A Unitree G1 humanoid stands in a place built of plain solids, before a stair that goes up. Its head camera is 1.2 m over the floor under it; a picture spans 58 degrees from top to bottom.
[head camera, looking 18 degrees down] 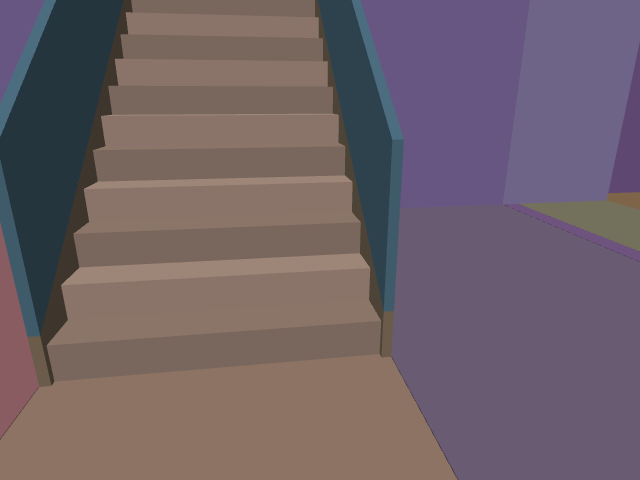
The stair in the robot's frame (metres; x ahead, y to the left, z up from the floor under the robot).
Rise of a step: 0.18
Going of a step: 0.23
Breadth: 1.50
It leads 8 degrees to the left of straight ahead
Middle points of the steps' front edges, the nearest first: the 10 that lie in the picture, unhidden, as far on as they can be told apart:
1.75 0.45 0.19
1.98 0.48 0.37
2.21 0.51 0.55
2.44 0.55 0.74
2.67 0.58 0.92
2.89 0.62 1.10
3.12 0.65 1.29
3.35 0.68 1.47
3.58 0.72 1.65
3.81 0.75 1.84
